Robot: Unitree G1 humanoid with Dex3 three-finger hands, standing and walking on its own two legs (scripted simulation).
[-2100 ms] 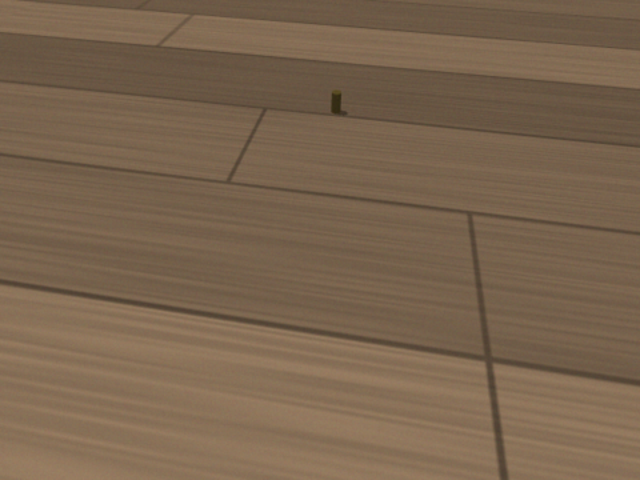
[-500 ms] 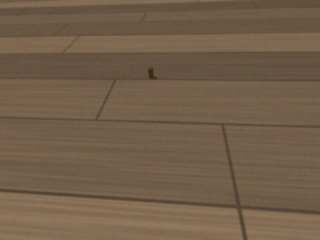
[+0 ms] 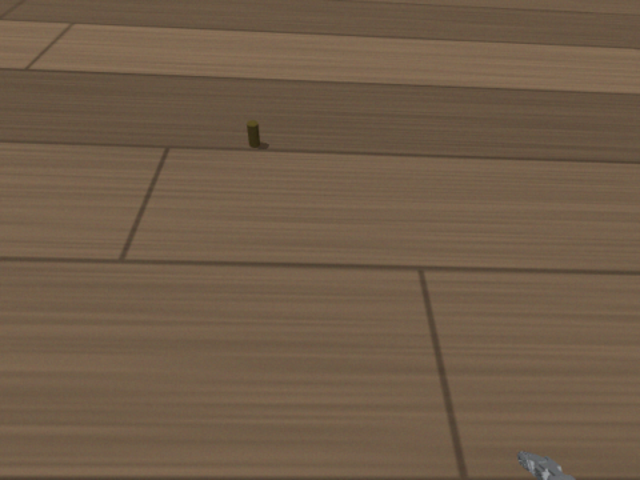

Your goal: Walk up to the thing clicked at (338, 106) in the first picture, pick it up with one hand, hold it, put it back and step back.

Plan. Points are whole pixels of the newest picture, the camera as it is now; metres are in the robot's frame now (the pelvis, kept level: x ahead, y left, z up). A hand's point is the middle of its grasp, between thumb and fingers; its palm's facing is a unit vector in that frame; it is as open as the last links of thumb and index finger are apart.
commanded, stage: walk up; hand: left
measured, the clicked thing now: (253, 134) +1.78 +0.25 -0.71
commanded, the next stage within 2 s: none
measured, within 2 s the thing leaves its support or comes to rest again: neither
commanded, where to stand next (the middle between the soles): +1.46 +0.05 m, yaw +0 degrees
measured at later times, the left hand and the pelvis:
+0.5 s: hand (172, 364) +0.32 +0.22 -0.11, palm faces +0.02 -0.91 -0.41, open 7.4 cm; pelvis +0.31 -0.06 +0.01, yaw +0 degrees
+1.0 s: hand (186, 210) +0.66 +0.26 -0.13, palm faces -0.03 -0.94 -0.34, open 7.4 cm; pelvis +0.58 -0.01 +0.01, yaw +1 degrees
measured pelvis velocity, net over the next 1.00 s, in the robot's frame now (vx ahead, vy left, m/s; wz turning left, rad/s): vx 0.58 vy -0.01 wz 0.02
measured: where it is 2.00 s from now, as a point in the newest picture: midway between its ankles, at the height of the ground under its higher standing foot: (307, 257)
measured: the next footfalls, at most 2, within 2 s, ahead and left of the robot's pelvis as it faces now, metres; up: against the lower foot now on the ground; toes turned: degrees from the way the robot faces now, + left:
right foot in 0.22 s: +0.33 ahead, -0.17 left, +0.00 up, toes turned -6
left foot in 0.70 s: +0.59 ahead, +0.08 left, +0.00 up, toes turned +6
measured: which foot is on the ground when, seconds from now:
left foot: down 0.00-0.24, up 0.26-0.68, down 0.70-1.00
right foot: up 0.00-0.20, down 0.22-0.74, up 0.76-1.00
